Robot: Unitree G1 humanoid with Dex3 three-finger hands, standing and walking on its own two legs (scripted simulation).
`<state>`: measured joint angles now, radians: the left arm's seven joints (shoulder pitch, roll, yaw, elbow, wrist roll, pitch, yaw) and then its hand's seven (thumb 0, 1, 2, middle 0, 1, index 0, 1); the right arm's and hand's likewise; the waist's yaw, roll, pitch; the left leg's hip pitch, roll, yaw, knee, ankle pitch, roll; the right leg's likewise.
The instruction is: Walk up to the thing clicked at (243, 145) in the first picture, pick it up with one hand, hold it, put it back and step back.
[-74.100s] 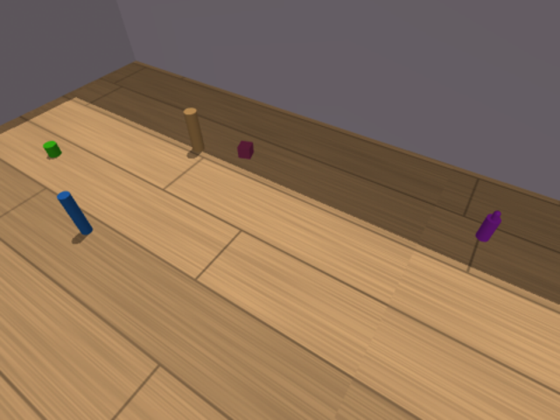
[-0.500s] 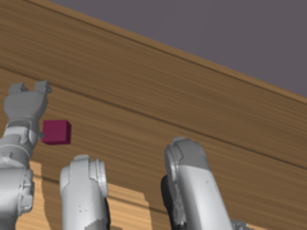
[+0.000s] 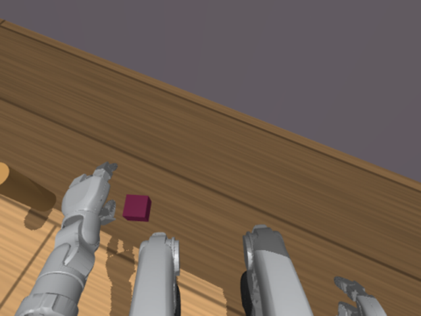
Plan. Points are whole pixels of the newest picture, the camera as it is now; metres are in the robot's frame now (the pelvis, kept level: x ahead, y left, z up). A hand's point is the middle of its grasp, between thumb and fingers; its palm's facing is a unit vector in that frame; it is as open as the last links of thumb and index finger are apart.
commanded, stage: home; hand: left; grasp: from above
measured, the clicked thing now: (137, 208) +0.44 +0.23 -0.44
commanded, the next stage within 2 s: go down in 0.84 s
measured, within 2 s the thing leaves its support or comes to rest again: neither
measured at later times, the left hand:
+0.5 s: hand (66, 254) +0.25 +0.19 +0.09, palm faces -0.02 -0.94 -0.35, open 7.4 cm
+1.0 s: hand (2, 272) +0.23 +0.19 +0.19, palm faces +0.13 -0.97 -0.19, open 7.4 cm
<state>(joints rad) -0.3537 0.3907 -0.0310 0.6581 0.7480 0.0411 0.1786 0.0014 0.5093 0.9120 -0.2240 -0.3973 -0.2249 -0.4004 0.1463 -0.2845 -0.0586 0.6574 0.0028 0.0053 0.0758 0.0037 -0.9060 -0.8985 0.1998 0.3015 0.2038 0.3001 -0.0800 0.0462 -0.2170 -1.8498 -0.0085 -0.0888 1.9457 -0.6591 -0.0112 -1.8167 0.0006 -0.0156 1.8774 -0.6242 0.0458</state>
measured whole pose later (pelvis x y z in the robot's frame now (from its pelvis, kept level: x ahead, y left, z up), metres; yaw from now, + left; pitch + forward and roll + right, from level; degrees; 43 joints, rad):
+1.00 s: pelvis +0.08 +0.00 +0.23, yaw +4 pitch +11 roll -3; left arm 0.50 0.22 0.04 -0.15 -0.06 0.47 0.02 0.01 0.88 0.87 -0.21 -0.32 -0.22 -0.33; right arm 0.28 -0.23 0.03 0.50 0.01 -0.23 -0.18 0.01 -0.91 -0.90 0.20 0.30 0.21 0.30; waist -0.04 0.05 -0.17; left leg -0.71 0.01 -0.08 1.03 -0.50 -0.01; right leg -0.67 -0.01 -0.03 0.96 -0.47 0.03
